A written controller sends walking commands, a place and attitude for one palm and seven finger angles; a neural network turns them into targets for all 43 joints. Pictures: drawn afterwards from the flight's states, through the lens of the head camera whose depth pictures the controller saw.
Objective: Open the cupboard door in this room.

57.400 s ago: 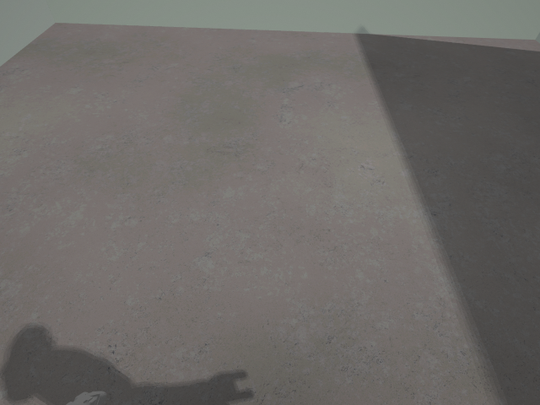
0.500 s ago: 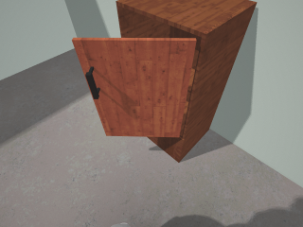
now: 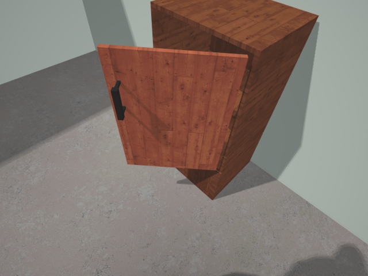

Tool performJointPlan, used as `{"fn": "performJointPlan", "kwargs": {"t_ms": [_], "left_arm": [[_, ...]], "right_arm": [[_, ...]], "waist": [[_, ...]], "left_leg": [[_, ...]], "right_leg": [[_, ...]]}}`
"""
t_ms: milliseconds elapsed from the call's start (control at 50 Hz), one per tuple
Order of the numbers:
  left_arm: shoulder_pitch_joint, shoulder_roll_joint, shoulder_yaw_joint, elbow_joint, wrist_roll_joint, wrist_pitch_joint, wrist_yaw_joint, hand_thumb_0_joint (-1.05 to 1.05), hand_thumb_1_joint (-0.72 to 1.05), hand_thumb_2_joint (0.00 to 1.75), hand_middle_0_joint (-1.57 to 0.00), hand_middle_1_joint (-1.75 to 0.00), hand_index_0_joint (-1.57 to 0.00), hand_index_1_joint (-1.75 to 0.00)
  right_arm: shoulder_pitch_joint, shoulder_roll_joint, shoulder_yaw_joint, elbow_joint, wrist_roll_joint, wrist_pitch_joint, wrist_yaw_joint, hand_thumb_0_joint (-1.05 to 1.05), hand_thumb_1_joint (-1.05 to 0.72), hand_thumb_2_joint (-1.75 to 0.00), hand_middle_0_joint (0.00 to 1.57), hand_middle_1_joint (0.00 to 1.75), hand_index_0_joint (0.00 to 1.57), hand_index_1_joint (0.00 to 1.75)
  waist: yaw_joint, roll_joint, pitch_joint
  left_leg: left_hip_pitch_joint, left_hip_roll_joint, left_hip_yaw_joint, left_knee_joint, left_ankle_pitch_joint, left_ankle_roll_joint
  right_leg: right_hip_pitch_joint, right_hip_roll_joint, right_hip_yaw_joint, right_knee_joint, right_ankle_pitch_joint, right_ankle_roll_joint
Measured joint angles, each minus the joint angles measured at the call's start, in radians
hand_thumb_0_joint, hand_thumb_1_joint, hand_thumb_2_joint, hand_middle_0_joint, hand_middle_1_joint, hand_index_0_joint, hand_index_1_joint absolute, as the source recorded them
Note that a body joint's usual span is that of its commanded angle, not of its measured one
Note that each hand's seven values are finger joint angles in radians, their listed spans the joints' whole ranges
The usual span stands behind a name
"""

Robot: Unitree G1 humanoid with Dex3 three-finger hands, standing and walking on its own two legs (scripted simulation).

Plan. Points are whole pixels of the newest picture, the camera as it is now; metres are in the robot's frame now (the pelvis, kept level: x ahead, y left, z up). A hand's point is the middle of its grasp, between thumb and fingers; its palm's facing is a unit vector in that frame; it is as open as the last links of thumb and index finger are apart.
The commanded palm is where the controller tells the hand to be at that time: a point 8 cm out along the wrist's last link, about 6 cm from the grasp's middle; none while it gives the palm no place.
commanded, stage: come to a stop and stand still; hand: left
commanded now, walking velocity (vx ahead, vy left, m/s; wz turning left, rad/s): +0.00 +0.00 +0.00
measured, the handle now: (119, 100) +0.62 +0.26 -0.02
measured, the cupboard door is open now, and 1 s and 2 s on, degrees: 42 42 42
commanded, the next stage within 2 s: look again from close up in 0.02 s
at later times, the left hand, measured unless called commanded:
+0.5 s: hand out of the picture +0.00 +0.20 -0.17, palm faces -0.02 -0.97 -0.26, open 7.4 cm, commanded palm none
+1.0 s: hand out of the picture +0.00 +0.15 -0.18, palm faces +0.04 -0.98 -0.17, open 7.4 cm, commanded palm none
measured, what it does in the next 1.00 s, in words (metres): stands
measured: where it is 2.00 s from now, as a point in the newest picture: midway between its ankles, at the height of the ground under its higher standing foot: outside the picture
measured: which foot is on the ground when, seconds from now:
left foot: down 0.00-1.00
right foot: down 0.00-1.00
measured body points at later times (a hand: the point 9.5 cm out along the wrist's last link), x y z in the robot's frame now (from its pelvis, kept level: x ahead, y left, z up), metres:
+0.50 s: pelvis -0.01 +0.01 +0.00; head -0.01 -0.01 +0.45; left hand +0.01 +0.25 -0.15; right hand -0.01 -0.21 -0.17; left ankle -0.03 +0.11 -0.74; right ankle -0.01 -0.12 -0.74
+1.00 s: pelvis +0.01 -0.02 -0.01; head +0.02 -0.02 +0.44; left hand +0.00 +0.20 -0.17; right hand -0.01 -0.24 -0.17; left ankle -0.03 +0.11 -0.74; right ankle -0.01 -0.12 -0.74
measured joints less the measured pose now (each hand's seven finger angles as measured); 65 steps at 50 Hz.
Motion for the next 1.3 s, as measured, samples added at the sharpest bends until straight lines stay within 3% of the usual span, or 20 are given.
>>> {"fn": "performJointPlan", "kwargs": {"t_ms": [120, 260, 420, 840, 960, 1040, 1140, 1180, 1260, 1300], "left_arm": [[0.003, 0.005, -0.009, 0.014, 0.002, -0.006, 0.001, 0.00, 0.92, 0.90, -0.20, -0.30, -0.20, -0.30], [0.028, -0.003, -0.031, -0.022, 0.009, -0.026, 0.013, 0.00, 0.91, 0.90, -0.20, -0.30, -0.20, -0.30], [0.043, 0.003, -0.028, -0.026, 0.005, -0.015, 0.004, 0.00, 0.91, 0.90, -0.20, -0.30, -0.20, -0.30], [0.047, -0.032, -0.025, 0.000, 0.007, -0.029, -0.003, 0.00, 0.92, 0.90, -0.20, -0.30, -0.20, -0.30], [0.080, -0.043, -0.006, -0.021, 0.012, -0.031, -0.011, 0.00, 0.91, 0.90, -0.20, -0.30, -0.20, -0.30], [0.099, -0.037, 0.009, -0.021, 0.015, -0.026, -0.013, 0.00, 0.90, 0.90, -0.20, -0.30, -0.20, -0.30], [0.090, -0.027, 0.015, -0.023, 0.017, -0.019, -0.015, 0.00, 0.90, 0.90, -0.20, -0.30, -0.20, -0.30], [0.076, -0.027, 0.020, -0.032, 0.018, -0.035, -0.015, 0.00, 0.90, 0.90, -0.20, -0.30, -0.20, -0.30], [0.071, -0.034, 0.025, -0.056, 0.020, -0.075, -0.004, 0.00, 0.90, 0.90, -0.20, -0.30, -0.20, -0.30], [0.081, -0.035, 0.026, -0.060, 0.024, -0.075, 0.000, 0.00, 0.90, 0.90, -0.20, -0.30, -0.20, -0.30]], "right_arm": [[-0.002, -0.003, 0.007, 0.001, 0.002, -0.013, 0.005, 0.01, -0.93, -0.90, 0.20, 0.30, 0.20, 0.30], [0.044, -0.031, 0.015, -0.090, -0.001, -0.032, 0.016, 0.01, -0.92, -0.90, 0.20, 0.30, 0.20, 0.30], [0.080, -0.036, 0.023, -0.080, -0.001, -0.022, 0.018, 0.01, -0.93, -0.90, 0.20, 0.30, 0.20, 0.30], [0.084, -0.006, 0.024, 0.001, -0.002, -0.022, 0.021, 0.00, -0.90, -0.90, 0.20, 0.30, 0.20, 0.30], [0.107, -0.019, 0.012, -0.007, -0.008, -0.010, 0.029, 0.00, -0.90, -0.90, 0.20, 0.30, 0.20, 0.30], [0.117, -0.014, 0.009, -0.014, -0.008, -0.027, 0.027, 0.00, -0.91, -0.90, 0.19, 0.30, 0.20, 0.30], [0.134, -0.007, 0.012, -0.035, -0.010, -0.047, 0.017, 0.00, -0.90, -0.90, 0.19, 0.30, 0.20, 0.30], [0.138, -0.005, 0.013, -0.036, -0.006, -0.042, 0.017, 0.00, -0.90, -0.90, 0.20, 0.30, 0.20, 0.30], [0.110, -0.003, 0.004, -0.025, -0.005, -0.008, 0.028, 0.00, -0.90, -0.90, 0.20, 0.30, 0.20, 0.30], [0.077, -0.004, -0.002, -0.039, -0.003, 0.002, 0.038, 0.01, -0.90, -0.90, 0.20, 0.30, 0.20, 0.30]], "waist": [[-0.005, -0.006, -0.014], [-0.022, 0.040, -0.009], [-0.024, 0.072, -0.018], [-0.024, 0.057, -0.004], [-0.015, 0.062, -0.016], [-0.007, 0.026, -0.015], [-0.003, 0.019, -0.002], [-0.007, 0.033, 0.008], [0.003, 0.045, 0.013], [0.009, 0.038, 0.014]], "left_leg": [[0.021, -0.007, 0.010, -0.032, 0.013, 0.010], [-0.045, -0.014, 0.016, 0.080, -0.036, 0.027], [-0.018, -0.023, 0.032, 0.058, -0.027, 0.029], [-0.017, 0.021, 0.022, 0.027, -0.007, -0.021], [-0.059, 0.038, -0.005, 0.125, -0.075, 0.003], [-0.037, 0.019, 0.006, 0.111, -0.087, -0.021], [-0.017, 0.005, 0.033, 0.130, -0.128, -0.001], [-0.038, 0.008, 0.027, 0.189, -0.152, 0.003], [-0.194, 0.001, 0.006, 0.510, -0.256, 0.005], [-0.259, 0.009, 0.005, 0.545, -0.230, 0.001]], "right_leg": [[0.020, -0.004, 0.009, -0.036, 0.020, 0.010], [-0.041, -0.017, 0.018, 0.063, -0.020, 0.011], [-0.039, -0.026, 0.035, 0.080, -0.026, 0.020], [-0.051, 0.019, 0.023, 0.076, -0.027, -0.029], [-0.050, 0.034, -0.003, 0.101, -0.064, -0.036], [-0.051, 0.014, 0.009, 0.130, -0.095, -0.026], [-0.089, 0.002, -0.009, 0.230, -0.187, -0.062], [-0.080, 0.006, -0.020, 0.212, -0.129, -0.059], [-0.033, -0.012, -0.048, 0.173, -0.158, -0.031], [-0.006, -0.023, -0.050, 0.127, -0.142, -0.020]]}}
